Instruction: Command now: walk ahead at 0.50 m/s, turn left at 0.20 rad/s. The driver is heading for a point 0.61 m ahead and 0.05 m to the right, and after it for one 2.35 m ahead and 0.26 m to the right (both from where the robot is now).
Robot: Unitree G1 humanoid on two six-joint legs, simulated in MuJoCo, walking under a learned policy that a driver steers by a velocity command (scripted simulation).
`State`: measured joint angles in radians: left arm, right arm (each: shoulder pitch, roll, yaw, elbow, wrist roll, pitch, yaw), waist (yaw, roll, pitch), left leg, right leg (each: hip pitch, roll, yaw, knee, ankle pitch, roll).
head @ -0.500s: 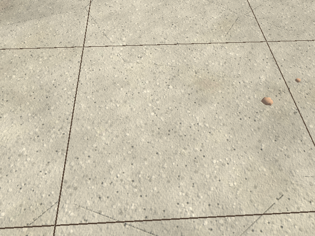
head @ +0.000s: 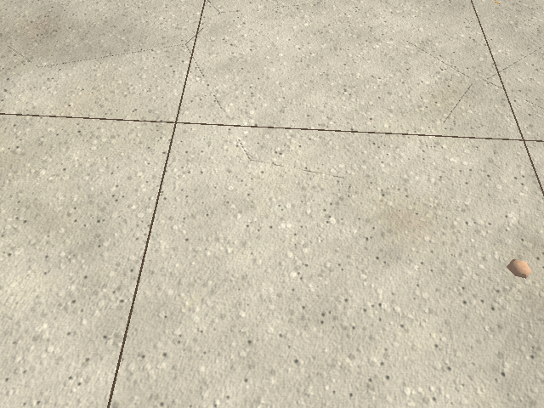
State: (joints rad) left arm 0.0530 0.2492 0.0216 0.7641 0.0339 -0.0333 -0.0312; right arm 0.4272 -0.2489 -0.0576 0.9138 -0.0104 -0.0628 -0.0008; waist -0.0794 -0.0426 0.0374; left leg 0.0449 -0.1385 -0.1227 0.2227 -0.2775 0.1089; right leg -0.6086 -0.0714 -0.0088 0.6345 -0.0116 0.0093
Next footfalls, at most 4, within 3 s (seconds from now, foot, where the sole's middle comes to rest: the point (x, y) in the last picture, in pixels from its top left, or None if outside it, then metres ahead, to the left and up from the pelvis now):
0.10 right None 0.23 -0.12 -0.78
0.64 left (225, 391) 0.51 0.08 -0.78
1.08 right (295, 346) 0.61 -0.10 -0.78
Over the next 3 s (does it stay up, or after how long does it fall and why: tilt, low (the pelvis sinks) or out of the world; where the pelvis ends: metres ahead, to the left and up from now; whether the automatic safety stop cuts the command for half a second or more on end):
stays up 0.62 -0.03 -0.01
